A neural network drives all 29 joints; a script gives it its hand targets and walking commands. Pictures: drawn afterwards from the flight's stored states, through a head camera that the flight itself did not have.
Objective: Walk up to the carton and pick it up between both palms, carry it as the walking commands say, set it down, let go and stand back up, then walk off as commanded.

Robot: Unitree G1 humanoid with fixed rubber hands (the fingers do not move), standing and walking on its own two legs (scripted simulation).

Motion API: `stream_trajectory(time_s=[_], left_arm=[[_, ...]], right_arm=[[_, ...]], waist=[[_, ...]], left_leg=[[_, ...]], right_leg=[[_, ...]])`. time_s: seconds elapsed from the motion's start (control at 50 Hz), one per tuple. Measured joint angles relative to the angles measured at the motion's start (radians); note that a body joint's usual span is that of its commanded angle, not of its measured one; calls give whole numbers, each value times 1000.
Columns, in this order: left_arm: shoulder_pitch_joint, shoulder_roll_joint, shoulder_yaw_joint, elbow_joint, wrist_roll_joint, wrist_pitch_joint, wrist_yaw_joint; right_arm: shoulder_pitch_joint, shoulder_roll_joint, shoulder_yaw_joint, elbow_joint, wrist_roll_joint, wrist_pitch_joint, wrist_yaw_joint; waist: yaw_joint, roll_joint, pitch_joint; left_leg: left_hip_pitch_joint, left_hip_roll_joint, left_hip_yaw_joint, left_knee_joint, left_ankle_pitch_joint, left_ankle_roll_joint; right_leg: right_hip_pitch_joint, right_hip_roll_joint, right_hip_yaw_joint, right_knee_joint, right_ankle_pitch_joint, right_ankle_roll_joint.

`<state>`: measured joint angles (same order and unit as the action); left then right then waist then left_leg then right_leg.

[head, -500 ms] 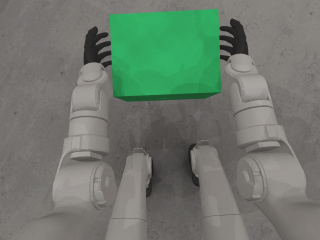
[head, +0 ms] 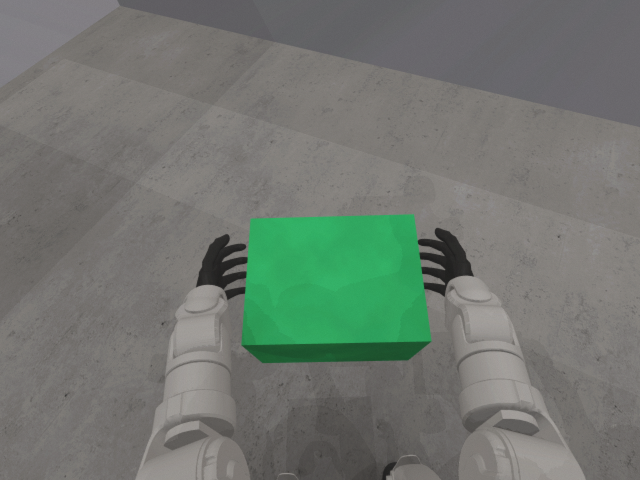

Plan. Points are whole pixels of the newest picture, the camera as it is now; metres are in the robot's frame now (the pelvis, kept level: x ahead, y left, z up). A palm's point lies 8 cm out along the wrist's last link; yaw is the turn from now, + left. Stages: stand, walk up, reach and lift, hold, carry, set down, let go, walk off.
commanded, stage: reach and lift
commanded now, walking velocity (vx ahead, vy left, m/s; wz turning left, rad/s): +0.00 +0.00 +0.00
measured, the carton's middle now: (333, 293) +0.40 +0.00 -0.09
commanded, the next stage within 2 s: hold in 1.74 s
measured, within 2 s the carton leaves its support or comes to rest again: neither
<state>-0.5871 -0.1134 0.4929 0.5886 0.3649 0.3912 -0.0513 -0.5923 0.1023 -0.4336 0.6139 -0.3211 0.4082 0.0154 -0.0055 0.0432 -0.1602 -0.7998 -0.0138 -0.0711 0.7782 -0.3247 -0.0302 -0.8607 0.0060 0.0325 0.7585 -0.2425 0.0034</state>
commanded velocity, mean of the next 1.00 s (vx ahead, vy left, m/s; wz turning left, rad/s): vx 0.00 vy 0.00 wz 0.00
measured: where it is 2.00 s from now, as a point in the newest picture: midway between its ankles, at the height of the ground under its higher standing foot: outside the picture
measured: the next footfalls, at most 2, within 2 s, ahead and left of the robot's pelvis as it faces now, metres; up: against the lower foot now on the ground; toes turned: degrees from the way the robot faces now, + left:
none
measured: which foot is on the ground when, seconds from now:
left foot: down 0.00-1.00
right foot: down 0.00-1.00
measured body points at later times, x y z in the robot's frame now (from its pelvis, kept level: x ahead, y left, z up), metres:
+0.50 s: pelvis +0.03 +0.01 +0.04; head +0.05 -0.01 +0.49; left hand +0.36 +0.17 +0.04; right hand +0.35 -0.16 +0.03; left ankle +0.02 +0.14 -0.70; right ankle +0.06 -0.12 -0.70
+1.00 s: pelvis +0.02 +0.00 +0.05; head -0.03 +0.00 +0.49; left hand +0.34 +0.16 +0.10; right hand +0.34 -0.16 +0.09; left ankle +0.02 +0.14 -0.70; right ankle +0.06 -0.12 -0.70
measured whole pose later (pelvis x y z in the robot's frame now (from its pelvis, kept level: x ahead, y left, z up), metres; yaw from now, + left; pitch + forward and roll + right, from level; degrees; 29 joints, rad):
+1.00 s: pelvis +0.02 +0.00 +0.05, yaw +0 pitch -3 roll +0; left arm -0.37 -0.15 0.33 0.40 0.35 0.68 -0.02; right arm -0.35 0.17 -0.32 0.39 -0.32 0.68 -0.10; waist -0.01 0.02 -0.09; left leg -0.10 0.00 -0.08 0.36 -0.21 -0.02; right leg -0.16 0.00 0.02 0.35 -0.14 0.01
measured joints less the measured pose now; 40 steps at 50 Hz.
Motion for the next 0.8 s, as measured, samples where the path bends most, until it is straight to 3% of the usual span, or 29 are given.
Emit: stream_trajectory(time_s=[0.12,0.24,0.34,0.5,0.58,0.76,0.8], left_arm=[[144,-21,-57,-113,-38,0,7],[225,-30,-123,-172,-95,11,28],[243,-37,-143,-166,-94,32,86],[271,-34,-136,-161,-66,92,33],[280,-39,-144,-175,-51,127,31],[264,-41,-168,-200,-44,210,24],[258,-39,-171,-202,-40,227,30]], right_arm=[[167,45,86,-142,42,5,-29],[243,77,137,-217,87,15,-172],[244,74,124,-196,72,31,-135],[282,57,110,-197,42,83,-30],[287,51,113,-215,34,123,-10],[255,65,118,-223,7,191,-101],[251,70,114,-223,4,205,-103]], waist=[[2,2,5],[12,1,-7],[3,-3,-29],[-12,-9,-16],[-10,-10,10],[-5,-14,48],[-7,-17,51]], left_leg=[[71,4,-8,-108,33,-2],[141,2,-13,-185,56,0],[228,0,-14,-251,77,4],[404,5,-7,-326,91,10],[482,6,-2,-339,89,13],[594,7,-9,-370,99,13],[613,7,-11,-380,103,12]], right_leg=[[73,-2,-7,-104,27,0],[147,-8,-12,-182,47,3],[236,-13,-13,-248,65,6],[409,-12,-6,-320,79,7],[483,-11,-2,-331,77,9],[598,-12,-8,-361,85,8],[618,-12,-10,-370,88,7]])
